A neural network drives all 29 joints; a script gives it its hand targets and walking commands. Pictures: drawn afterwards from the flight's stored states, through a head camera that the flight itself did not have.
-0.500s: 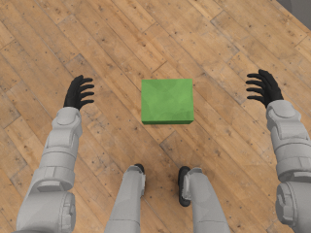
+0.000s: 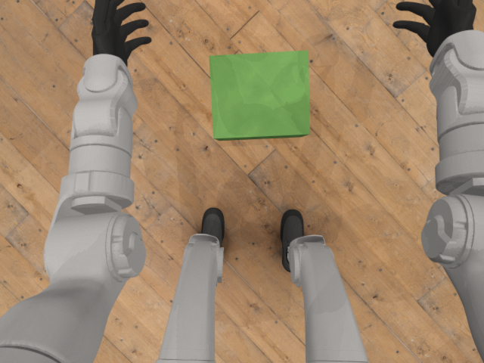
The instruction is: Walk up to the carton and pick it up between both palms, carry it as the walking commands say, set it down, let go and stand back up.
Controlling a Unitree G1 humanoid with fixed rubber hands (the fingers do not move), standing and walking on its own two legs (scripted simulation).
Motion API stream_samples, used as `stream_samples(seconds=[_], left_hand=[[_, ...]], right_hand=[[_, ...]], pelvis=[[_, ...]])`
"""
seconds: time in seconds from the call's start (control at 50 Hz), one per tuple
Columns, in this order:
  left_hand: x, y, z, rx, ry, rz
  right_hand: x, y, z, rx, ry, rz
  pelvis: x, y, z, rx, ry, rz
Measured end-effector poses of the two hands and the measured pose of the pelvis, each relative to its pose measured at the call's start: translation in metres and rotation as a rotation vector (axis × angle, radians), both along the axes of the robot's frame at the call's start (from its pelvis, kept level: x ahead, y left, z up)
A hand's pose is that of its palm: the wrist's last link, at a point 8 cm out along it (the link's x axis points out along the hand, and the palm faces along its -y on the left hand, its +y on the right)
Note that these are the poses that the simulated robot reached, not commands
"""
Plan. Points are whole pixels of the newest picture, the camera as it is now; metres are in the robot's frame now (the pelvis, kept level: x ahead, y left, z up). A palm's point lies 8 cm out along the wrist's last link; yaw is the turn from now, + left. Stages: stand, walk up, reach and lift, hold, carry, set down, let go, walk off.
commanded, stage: reach and lift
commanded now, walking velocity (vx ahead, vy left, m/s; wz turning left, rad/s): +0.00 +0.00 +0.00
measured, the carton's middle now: (259, 100) +0.54 -0.01 -0.59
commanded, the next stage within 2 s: none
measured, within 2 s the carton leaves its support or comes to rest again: neither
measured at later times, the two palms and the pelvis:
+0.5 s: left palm (152, 81) +0.51 +0.19 -0.24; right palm (390, 70) +0.52 -0.22 -0.23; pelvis -0.05 +0.00 -0.11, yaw -1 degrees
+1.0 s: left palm (176, 101) +0.50 +0.19 -0.40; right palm (355, 94) +0.51 -0.22 -0.39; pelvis -0.07 +0.00 -0.24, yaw -1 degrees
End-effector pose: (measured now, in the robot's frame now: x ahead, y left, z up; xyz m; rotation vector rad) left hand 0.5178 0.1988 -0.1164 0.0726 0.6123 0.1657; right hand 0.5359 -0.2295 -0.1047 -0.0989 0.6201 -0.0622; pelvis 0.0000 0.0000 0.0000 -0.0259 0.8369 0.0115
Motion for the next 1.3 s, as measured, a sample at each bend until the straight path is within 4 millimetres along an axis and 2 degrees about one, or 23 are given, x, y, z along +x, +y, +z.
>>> stream_samples(seconds=[0.08, 0.18, 0.28, 0.36, 0.54, 0.76, 0.82, 0.94, 1.02, 1.22, 1.3], left_hand=[[-0.001, 0.0, -0.013, 0.001, 0.015, 0.0], [-0.011, 0.0, -0.038, -0.005, 0.041, 0.0], [-0.014, -0.004, -0.059, -0.014, 0.023, -0.005], [-0.012, -0.009, -0.082, -0.034, 0.02, -0.006], [-0.006, -0.008, -0.139, -0.034, 0.009, 0.029], [-0.009, -0.012, -0.225, -0.072, 0.029, 0.054], [-0.007, -0.014, -0.241, -0.07, 0.023, 0.053], [-0.007, -0.014, -0.266, -0.066, 0.034, 0.056], [-0.016, -0.011, -0.293, -0.056, 0.078, 0.061], [-0.017, -0.013, -0.344, -0.056, 0.09, 0.055], [-0.017, -0.018, -0.356, -0.05, 0.107, 0.042]], right_hand=[[0.001, 0.001, -0.011, 0.002, 0.01, -0.001], [-0.01, -0.003, -0.034, 0.007, 0.035, -0.023], [-0.016, -0.001, -0.054, 0.017, 0.025, -0.027], [-0.014, 0.005, -0.075, 0.029, 0.009, -0.019], [-0.013, 0.009, -0.14, 0.036, 0.016, -0.045], [-0.021, 0.004, -0.235, 0.014, 0.051, -0.068], [-0.022, 0.008, -0.256, 0.026, 0.058, -0.069], [-0.019, 0.009, -0.274, 0.021, 0.039, -0.075], [-0.023, 0.011, -0.296, 0.03, 0.067, -0.078], [-0.029, 0.014, -0.351, 0.018, 0.102, -0.062], [-0.029, 0.01, -0.363, 0.026, 0.1, -0.07]], pelvis=[[-0.001, 0.001, -0.004, -0.001, 0.024, -0.001], [-0.008, 0.002, -0.016, -0.005, 0.05, -0.004], [-0.022, 0.004, -0.041, -0.007, 0.048, -0.009], [-0.036, 0.003, -0.067, -0.005, 0.032, -0.013], [-0.054, 0.001, -0.126, 0.002, -0.032, -0.018], [-0.066, -0.001, -0.175, 0.011, -0.236, -0.021], [-0.065, -0.001, -0.194, 0.012, -0.233, -0.022], [-0.066, 0.0, -0.225, 0.013, -0.25, -0.023], [-0.067, 0.001, -0.239, 0.013, -0.245, -0.023], [-0.066, 0.002, -0.273, 0.013, -0.219, -0.024], [-0.063, 0.003, -0.282, 0.017, -0.22, -0.034]])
